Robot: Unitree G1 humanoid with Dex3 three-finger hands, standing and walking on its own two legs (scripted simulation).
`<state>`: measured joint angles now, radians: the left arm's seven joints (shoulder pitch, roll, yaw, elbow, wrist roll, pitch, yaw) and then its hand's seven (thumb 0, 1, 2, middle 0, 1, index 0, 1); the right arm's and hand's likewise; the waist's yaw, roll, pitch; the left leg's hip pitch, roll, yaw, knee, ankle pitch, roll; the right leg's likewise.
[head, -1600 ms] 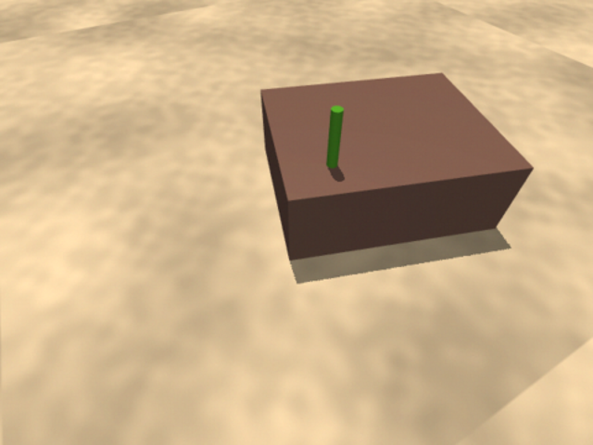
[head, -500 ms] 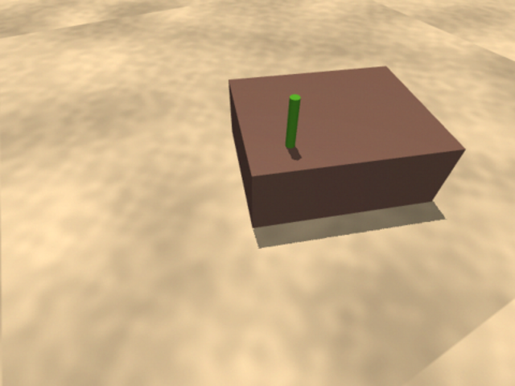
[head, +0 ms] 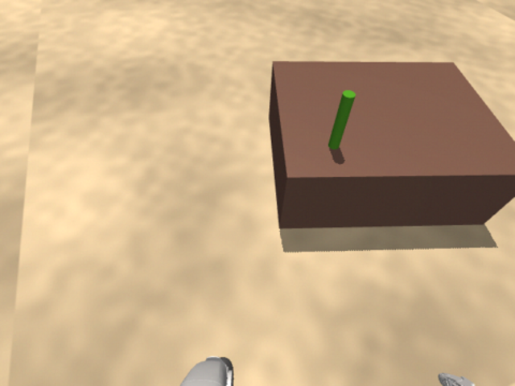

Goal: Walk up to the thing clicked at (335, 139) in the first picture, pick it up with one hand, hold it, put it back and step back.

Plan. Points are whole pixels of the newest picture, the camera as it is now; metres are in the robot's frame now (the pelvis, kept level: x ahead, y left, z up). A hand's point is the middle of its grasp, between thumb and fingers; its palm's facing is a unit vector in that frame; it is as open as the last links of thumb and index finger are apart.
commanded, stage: walk up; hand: right
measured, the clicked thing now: (340, 121) +1.00 -0.25 -0.28
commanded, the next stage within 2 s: none
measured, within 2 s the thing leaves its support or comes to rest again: neither
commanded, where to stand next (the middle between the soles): +0.55 -0.05 m, yaw +1 degrees
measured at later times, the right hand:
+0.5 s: hand (438, 341) +0.24 -0.32 -0.16, palm faces -0.01 +0.94 -0.34, open 7.4 cm
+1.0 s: hand (399, 220) +0.47 -0.28 -0.11, palm faces -0.05 +0.92 -0.39, open 7.4 cm
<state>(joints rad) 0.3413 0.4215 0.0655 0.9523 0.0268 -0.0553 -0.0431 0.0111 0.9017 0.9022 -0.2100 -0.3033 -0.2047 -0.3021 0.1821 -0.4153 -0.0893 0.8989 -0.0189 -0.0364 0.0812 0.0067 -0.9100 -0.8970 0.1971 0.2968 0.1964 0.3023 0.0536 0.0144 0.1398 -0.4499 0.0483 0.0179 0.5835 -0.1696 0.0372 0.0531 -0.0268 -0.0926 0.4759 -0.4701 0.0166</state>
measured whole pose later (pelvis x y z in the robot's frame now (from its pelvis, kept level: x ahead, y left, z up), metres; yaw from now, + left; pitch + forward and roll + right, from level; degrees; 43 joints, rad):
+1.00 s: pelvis +0.36 -0.02 +0.01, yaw +2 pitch -4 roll +0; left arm 0.36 0.41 0.03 0.86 0.01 -0.03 -0.04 0.01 0.91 0.90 -0.21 -0.30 -0.20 -0.30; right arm 0.25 -0.37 -0.05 0.81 0.00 -0.08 0.04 0.00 -0.91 -0.90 0.20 0.30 0.20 0.30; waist 0.02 -0.05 0.10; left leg -0.29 0.02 0.08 0.61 -0.25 0.04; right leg -0.38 -0.03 0.03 1.13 -0.43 -0.05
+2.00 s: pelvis +0.49 -0.05 +0.02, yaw +3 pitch -2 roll +0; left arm 0.10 0.37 -0.01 1.12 -0.01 -0.02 -0.01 0.01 0.91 0.90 -0.21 -0.30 -0.20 -0.30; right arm 0.09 -0.36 0.00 1.08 0.00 -0.01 0.02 0.00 -0.91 -0.90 0.20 0.30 0.20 0.30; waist 0.03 0.00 0.07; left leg -0.17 0.01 0.01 0.49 -0.29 0.01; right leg -0.24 -0.04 -0.05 0.45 -0.17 0.02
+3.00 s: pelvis +0.50 -0.06 +0.03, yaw +3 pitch -2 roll +0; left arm 0.06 0.34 0.01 1.15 0.01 -0.02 -0.01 0.01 0.91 0.90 -0.21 -0.30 -0.20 -0.30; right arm 0.10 -0.35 -0.01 1.14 -0.01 0.00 0.02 0.00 -0.91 -0.90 0.20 0.30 0.20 0.30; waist 0.00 0.01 0.05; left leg -0.08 0.01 0.02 0.33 -0.22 0.00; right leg -0.17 -0.04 -0.05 0.33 -0.12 0.02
